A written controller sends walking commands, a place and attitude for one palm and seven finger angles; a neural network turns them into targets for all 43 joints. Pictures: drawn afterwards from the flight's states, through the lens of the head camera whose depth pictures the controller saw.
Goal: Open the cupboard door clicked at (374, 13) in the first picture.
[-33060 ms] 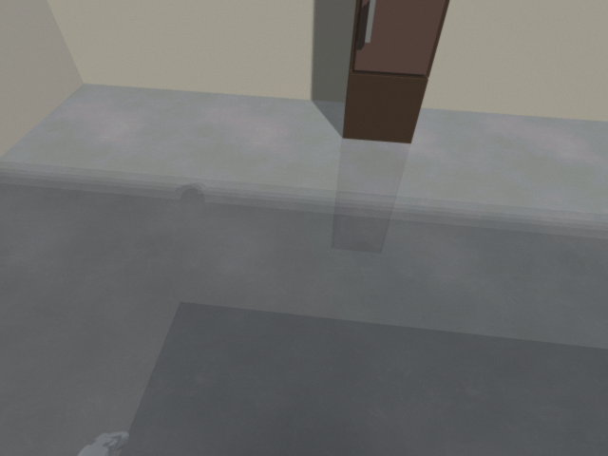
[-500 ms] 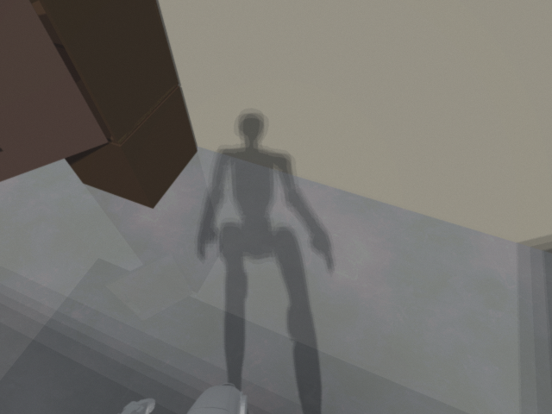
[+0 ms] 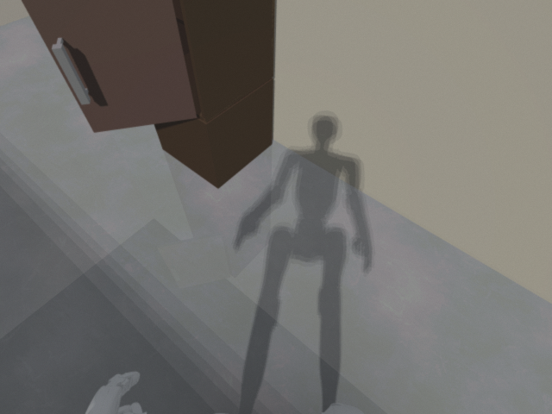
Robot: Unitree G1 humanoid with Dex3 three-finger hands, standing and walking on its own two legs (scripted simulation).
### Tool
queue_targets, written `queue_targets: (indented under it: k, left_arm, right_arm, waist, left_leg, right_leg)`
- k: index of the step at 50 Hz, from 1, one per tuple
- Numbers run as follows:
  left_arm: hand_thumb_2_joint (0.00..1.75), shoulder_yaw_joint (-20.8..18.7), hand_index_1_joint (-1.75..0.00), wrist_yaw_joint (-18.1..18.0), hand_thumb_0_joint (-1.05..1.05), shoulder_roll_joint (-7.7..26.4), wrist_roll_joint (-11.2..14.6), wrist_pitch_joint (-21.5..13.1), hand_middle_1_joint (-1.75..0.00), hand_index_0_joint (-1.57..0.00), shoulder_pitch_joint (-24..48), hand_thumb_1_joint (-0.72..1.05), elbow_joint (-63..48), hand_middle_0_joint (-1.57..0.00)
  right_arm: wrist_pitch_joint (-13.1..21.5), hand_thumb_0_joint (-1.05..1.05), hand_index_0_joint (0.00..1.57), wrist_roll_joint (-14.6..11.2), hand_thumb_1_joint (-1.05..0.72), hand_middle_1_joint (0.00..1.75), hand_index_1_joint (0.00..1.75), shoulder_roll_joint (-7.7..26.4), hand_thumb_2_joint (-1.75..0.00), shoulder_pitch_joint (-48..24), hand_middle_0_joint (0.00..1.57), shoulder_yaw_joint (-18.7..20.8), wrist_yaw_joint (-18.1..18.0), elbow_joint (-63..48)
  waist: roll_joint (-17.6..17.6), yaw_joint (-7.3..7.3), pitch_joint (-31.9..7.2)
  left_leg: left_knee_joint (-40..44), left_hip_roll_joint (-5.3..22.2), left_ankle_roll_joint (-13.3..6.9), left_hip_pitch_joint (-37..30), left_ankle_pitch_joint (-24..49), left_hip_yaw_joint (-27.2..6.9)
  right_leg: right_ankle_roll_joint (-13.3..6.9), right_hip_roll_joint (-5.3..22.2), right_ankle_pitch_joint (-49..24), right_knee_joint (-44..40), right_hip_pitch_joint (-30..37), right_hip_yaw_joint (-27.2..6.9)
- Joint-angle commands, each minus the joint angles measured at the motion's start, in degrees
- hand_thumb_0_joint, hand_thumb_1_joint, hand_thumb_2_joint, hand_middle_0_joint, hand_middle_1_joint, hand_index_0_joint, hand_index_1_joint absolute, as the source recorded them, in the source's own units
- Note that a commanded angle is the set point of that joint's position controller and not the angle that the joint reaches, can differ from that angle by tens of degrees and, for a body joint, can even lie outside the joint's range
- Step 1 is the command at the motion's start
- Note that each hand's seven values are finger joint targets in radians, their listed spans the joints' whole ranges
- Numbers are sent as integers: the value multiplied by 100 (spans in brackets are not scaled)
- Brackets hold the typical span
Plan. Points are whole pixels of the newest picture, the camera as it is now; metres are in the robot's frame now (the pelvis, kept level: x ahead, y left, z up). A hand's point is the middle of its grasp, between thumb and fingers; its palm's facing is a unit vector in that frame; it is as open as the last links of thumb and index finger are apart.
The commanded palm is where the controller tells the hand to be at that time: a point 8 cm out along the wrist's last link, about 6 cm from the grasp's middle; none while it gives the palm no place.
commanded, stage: turn to face it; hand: left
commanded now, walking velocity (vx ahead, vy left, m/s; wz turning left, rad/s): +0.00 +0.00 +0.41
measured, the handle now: (73, 72) +0.96 +0.63 -0.10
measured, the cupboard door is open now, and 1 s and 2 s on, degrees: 54 54 54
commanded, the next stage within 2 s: take the last steps up to it in 0.26 s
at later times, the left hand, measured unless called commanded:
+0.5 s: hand out of the picture -0.02 +0.18 -0.19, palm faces +0.27 -0.94 -0.20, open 7.3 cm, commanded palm none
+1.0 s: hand (151, 403) +0.15 +0.21 -0.15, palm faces +0.33 -0.92 -0.21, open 7.4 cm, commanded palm none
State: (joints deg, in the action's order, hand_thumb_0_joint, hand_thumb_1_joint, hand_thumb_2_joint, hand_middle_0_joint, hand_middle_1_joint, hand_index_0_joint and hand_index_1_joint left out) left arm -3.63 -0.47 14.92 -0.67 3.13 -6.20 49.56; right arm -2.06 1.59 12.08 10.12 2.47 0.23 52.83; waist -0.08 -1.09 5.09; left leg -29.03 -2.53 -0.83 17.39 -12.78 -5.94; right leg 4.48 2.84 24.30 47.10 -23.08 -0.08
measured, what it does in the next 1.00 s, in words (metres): walks ahead, turning left: right foot, then left foot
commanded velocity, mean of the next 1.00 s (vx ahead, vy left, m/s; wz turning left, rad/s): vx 0.20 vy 0.10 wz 0.21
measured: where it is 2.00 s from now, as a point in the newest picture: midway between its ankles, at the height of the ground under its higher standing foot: (219, 340)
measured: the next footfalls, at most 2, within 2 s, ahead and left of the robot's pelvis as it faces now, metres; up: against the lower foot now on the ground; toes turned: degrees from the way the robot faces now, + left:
right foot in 0.08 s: +0.04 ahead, -0.14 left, +0.00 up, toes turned +1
left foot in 0.46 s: +0.03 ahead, +0.09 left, +0.00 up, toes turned +14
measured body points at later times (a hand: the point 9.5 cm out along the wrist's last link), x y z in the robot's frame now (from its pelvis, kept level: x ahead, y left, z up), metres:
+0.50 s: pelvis +0.02 -0.01 -0.01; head +0.05 +0.02 +0.44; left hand -0.04 +0.23 -0.17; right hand +0.17 -0.23 -0.14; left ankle -0.01 +0.08 -0.74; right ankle -0.01 -0.14 -0.72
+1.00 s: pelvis +0.12 +0.01 +0.00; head +0.14 +0.00 +0.45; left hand +0.13 +0.26 -0.14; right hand +0.16 -0.23 -0.17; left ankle +0.04 +0.10 -0.67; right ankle +0.16 -0.09 -0.74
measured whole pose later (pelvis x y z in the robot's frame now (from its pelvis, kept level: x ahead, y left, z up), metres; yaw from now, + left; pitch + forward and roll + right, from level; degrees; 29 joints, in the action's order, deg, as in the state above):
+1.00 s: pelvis +0.12 +0.01 +0.00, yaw +19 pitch -1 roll +1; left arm -2.4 0.2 8.7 -1.2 -2.7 -10.8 54.6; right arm -1.0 1.4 12.0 19.3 2.7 0.8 63.0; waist 1.9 -1.3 3.4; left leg -60.8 -0.2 -0.8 22.5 -21.8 1.2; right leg -0.6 4.0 16.4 30.4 -12.6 8.8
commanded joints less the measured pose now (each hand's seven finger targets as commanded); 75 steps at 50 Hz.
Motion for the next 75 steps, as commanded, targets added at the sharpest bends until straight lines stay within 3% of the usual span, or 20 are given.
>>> queue_targets:
  k: [1, 2, 4, 10, 17, 21, 23, 24, 27, 41, 42, 44, 45, 51, 59, 63, 64, 65, 66, 75]
  left_arm:
    - [90, -110, -30, -58, 0, 412, 29, -201, -30, -20, -570, 90, -262, -20]
    - [90, -155, -30, -84, 0, 597, 11, -262, -30, -20, -822, 90, -213, -20]
    - [90, -271, -30, -144, 0, 1308, -106, -334, -30, -20, -984, 90, -238, -20]
    - [90, -63, -30, -145, 0, 527, -32, -387, -30, -20, -515, 90, -262, -20]
    - [90, -158, -30, -133, 0, 758, -109, -404, -30, -20, -1224, 90, 205, -20]
    - [90, -165, -30, -63, 0, 765, -6, -401, -30, -20, -978, 90, 295, -20]
    - [90, -67, -30, 30, 0, 204, 26, -365, -30, -20, -698, 90, 4, -20]
    - [90, -45, -30, 10, 0, 291, -45, -317, -30, -20, -203, 90, -151, -20]
    - [90, -80, -30, 118, 0, 344, -99, -315, -30, -20, -83, 90, 21, -20]
    - [90, -33, -30, 171, 0, 96, -72, -443, -30, -20, -417, 90, 272, -20]
    - [90, -110, -30, 148, 0, 290, -86, -496, -30, -20, -935, 90, 424, -20]
    - [90, -332, -30, 58, 0, 1222, -101, -569, -30, -20, -2155, 90, 707, -20]
    - [90, -296, -30, 11, 0, 1094, -33, -549, -30, -20, -2029, 90, 671, -20]
    - [90, -47, -30, -11, 0, 160, -36, -742, -30, -20, -1234, 90, 637, -20]
    - [90, -77, -30, 14, 0, 426, -93, -782, -30, -20, -1688, 90, 1087, -20]
    - [90, -121, -30, 8, 0, 485, -95, -677, -30, -20, -1484, 90, 1132, -20]
    - [90, -73, -30, 30, 0, 309, -88, -650, -30, -20, -1548, 90, 1105, -20]
    - [90, -23, -30, 55, 0, -49, -26, -627, -30, -20, -1725, 90, 989, -20]
    - [90, 31, -30, 33, 0, -88, -32, -622, -30, -20, -1362, 90, 764, -20]
    - [90, -61, -30, 107, 0, -259, -88, -385, -30, -20, -1187, 90, 890, -20]
  right_arm:
    - [42, 0, 20, -38, -90, 30, 30, 1217, -90, -169, 20, 387, -99, -429]
    - [49, 0, 20, -83, -90, 30, 30, 1081, -90, -235, 20, 369, -79, -455]
    - [56, 0, 20, -122, -90, 30, 30, 667, -90, -276, 20, 310, -38, -647]
    - [-102, 0, 20, -76, -90, 30, 30, 541, -90, -150, 20, 269, 53, -240]
    - [10, 0, 20, -125, -90, 30, 30, 271, -90, -593, 20, 125, 34, -192]
    - [159, 0, 20, -83, -90, 30, 30, 480, -90, 132, 20, 88, -7, 72]
    - [222, 0, 20, 35, -90, 30, 30, 1423, -90, 879, 20, 320, -48, 181]
    - [153, 0, 20, 32, -90, 30, 30, 1495, -90, 1124, 20, 315, -97, 277]
    - [282, 0, 20, 6, -90, 30, 30, 989, -90, 547, 20, 148, -167, 104]
    - [426, 0, 20, -33, -90, 30, 30, 762, -90, 886, 20, 80, -125, 502]
    - [443, 0, 20, -70, -90, 30, 30, 673, -90, 808, 20, 69, -109, 502]
    - [462, 0, 20, -116, -90, 30, 30, 347, -90, 771, 20, 47, -56, 231]
    - [416, 0, 20, -31, -90, 30, 30, 665, -90, 506, 20, 119, -26, 193]
    - [211, 0, 20, 2, -90, 30, 30, 109, -90, 564, 20, 92, 137, 471]
    - [333, 0, 20, -33, -90, 30, 30, -43, -90, -239, 20, 50, 272, 130]
    - [449, 0, 20, -19, -90, 30, 30, 253, -90, 421, 20, 108, 206, 289]
    - [484, 0, 20, 8, -90, 30, 30, 633, -90, 1171, 20, 194, 138, 519]
    - [530, 0, 20, 84, -90, 30, 30, 1346, -90, 1997, 20, 377, 37, 686]
    - [471, 0, 20, 30, -90, 30, 30, 1495, -90, 2367, 20, 377, -67, 746]
    - [711, 0, 20, -20, -90, 30, 30, 328, -90, 944, 20, 99, -187, 475]
  waist:
    - [824, 233, -861]
    - [421, 377, -961]
    - [-1757, 476, -888]
    - [-1189, 80, -521]
    - [-1122, 404, -623]
    - [-829, 7, -803]
    - [1676, -372, -917]
    - [1356, -494, -689]
    - [1177, -140, -151]
    - [354, 298, -166]
    - [-34, 557, -313]
    - [-2094, 969, -862]
    - [-1241, 879, -402]
    - [-867, 204, 47]
    - [-947, 410, -68]
    - [-835, -41, -193]
    - [-66, -333, -629]
    - [1637, -596, -1251]
    - [1836, -710, -1393]
    - [332, 212, -390]
  left_leg:
    - [374, 1125, -631, 104, 1492, -1382]
    - [12, 858, -397, 527, 1065, -1210]
    - [-2496, -255, 278, 1678, -2250, 276]
    - [-3578, 246, 412, 1417, -1186, 465]
    - [-1380, 116, 358, 664, -1433, 966]
    - [496, 118, 149, -1025, -58, 1031]
    - [1109, 2220, -996, -2322, 795, -1722]
    - [1257, 2507, -1487, -1974, 565, -1964]
    - [1576, 1867, -1225, -1035, -687, -1486]
    - [985, 1140, -898, -268, 190, -357]
    - [260, 815, -679, 317, -106, -100]
    - [-2679, -98, -109, 2137, -2318, 748]
    - [-3462, 303, -66, 2323, -2048, 317]
    - [-3165, 803, 263, 1641, -32, 630]
    - [-949, 585, 293, 1131, 264, 1206]
    - [58, 310, 112, -677, 164, 1428]
    - [220, 551, -1, -1834, -43, 1171]
    - [591, 2007, -493, -2831, -165, -831]
    - [1270, 2536, -892, -2818, -24, -1685]
    - [1994, 1905, -854, -1006, 857, 199]
  right_leg:
    - [-117, -282, -788, -1572, 1374, 163]
    - [-166, -53, -1188, -2344, 2061, -71]
    - [-1240, 2453, -1930, -3249, 2208, -2356]
    - [-1136, 1318, -3704, -2705, 1723, -249]
    - [-1219, 1522, -4600, -2319, 2246, -222]
    - [-735, 1301, -3139, -1718, 1361, 104]
    - [-170, 139, 1026, 539, -919, 965]
    - [-271, 156, 1445, 1376, -1311, 445]
    - [-324, 378, 359, 1881, -1430, 56]
    - [-310, -85, -906, -1421, 1165, 678]
    - [-379, 73, -963, -1979, 2195, 403]
    - [-1314, 2681, 115, -3446, 3750, -2890]
    - [-1563, 2822, 609, -3778, 3003, -2997]
    - [-1018, 1656, -1253, -3865, 1335, -274]
    - [-984, 1551, -2273, -3490, 1776, 370]
    - [-798, 1382, -2020, -2502, 1035, 588]
    - [-664, 1071, -1938, -1227, 557, 843]
    - [-384, 227, 239, 572, -626, 1251]
    - [-450, 2, 1139, 1930, -1200, 654]
    - [-403, 535, -1121, 2012, -1322, 20]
